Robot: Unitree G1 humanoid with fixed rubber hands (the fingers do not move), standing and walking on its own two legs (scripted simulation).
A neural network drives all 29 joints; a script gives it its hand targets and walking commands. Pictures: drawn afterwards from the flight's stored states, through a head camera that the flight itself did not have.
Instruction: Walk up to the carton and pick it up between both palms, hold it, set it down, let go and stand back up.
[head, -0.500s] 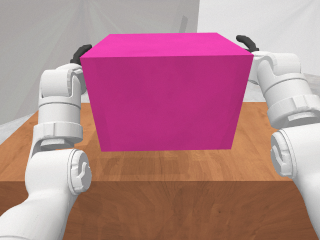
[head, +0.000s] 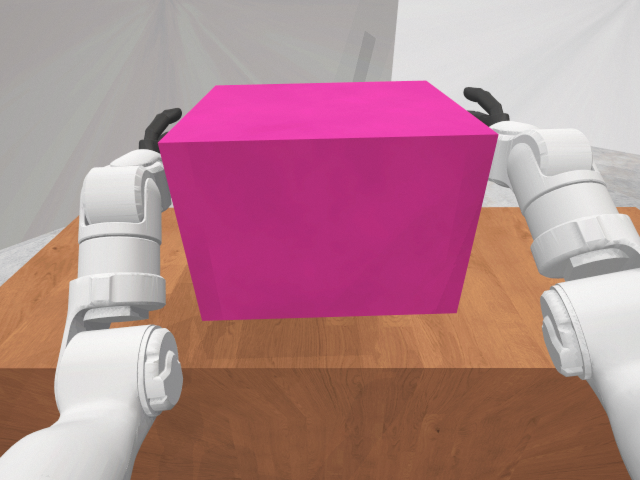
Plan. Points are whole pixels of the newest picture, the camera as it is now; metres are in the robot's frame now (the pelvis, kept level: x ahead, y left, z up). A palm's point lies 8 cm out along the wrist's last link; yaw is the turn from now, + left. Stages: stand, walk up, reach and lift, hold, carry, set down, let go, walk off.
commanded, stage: hold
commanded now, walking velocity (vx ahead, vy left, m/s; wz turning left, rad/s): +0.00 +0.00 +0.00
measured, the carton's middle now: (325, 188) +0.38 +0.00 +0.27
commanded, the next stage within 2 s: none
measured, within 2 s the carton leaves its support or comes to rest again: neither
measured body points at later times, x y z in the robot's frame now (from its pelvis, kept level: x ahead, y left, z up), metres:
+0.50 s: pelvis -0.01 +0.00 +0.00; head -0.11 +0.01 +0.44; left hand +0.38 +0.19 +0.33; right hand +0.37 -0.19 +0.34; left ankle +0.01 +0.13 -0.75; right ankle +0.00 -0.10 -0.75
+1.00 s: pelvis +0.00 +0.00 +0.00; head -0.10 +0.01 +0.44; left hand +0.38 +0.19 +0.31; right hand +0.37 -0.20 +0.33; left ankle +0.01 +0.13 -0.75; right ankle +0.00 -0.10 -0.75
